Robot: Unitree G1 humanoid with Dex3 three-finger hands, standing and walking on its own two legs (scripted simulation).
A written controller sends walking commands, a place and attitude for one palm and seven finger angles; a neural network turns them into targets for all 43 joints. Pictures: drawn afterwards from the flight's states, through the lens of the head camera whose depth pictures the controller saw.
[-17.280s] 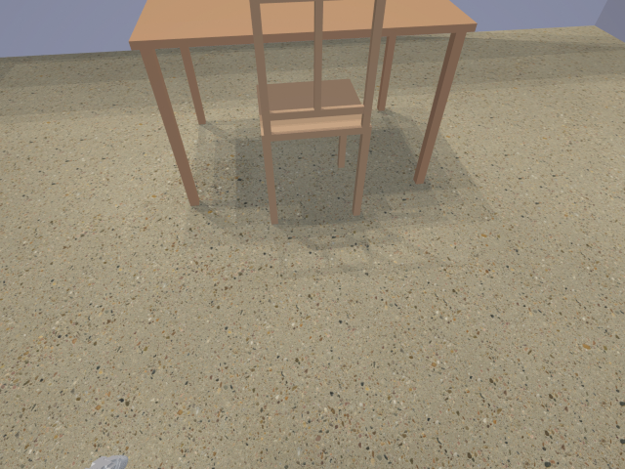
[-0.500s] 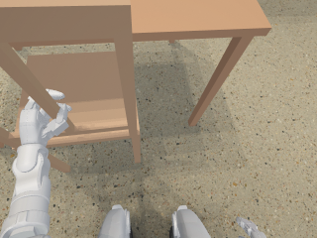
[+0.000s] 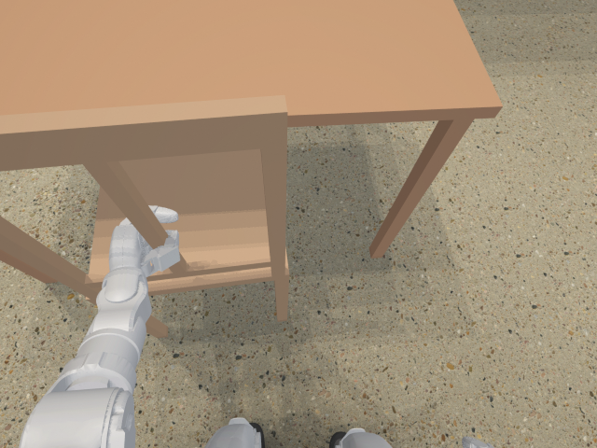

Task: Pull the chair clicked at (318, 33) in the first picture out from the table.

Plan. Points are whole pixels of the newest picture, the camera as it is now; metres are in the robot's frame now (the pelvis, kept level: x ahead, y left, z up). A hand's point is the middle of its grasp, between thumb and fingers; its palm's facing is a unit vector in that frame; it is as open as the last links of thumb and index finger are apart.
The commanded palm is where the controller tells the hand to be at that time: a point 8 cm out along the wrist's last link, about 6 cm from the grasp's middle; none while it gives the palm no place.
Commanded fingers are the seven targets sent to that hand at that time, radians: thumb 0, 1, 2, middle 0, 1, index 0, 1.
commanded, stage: step backward, pulling the chair out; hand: left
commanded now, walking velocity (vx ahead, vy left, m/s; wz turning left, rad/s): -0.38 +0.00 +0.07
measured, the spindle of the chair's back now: (150, 227) +0.41 +0.21 -0.03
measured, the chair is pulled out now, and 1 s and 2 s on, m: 0.03 0.18 0.27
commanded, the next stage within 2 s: none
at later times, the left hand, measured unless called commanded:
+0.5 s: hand (200, 311) +0.30 +0.14 -0.06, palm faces +0.12 -0.98 -0.17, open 5.3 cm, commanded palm +0.28 +0.18 -0.06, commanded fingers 0.00 0.90 0.90 -0.50 -1.45 -0.50 -1.45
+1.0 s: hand (204, 349) +0.24 +0.12 -0.06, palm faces +0.10 -0.98 -0.18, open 5.4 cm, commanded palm +0.24 +0.17 -0.06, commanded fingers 0.00 0.90 0.90 -0.50 -1.45 -0.50 -1.45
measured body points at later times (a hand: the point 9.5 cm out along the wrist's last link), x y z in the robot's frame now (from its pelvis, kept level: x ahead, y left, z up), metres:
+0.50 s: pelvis -0.07 -0.02 +0.00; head +0.02 -0.03 +0.44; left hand +0.29 +0.19 -0.05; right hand +0.01 -0.29 -0.13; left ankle -0.01 +0.11 -0.72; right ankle -0.04 -0.14 -0.72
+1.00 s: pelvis -0.11 -0.03 -0.01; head -0.04 -0.04 +0.44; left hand +0.23 +0.18 -0.05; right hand -0.02 -0.28 -0.14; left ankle -0.01 +0.11 -0.72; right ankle -0.04 -0.14 -0.72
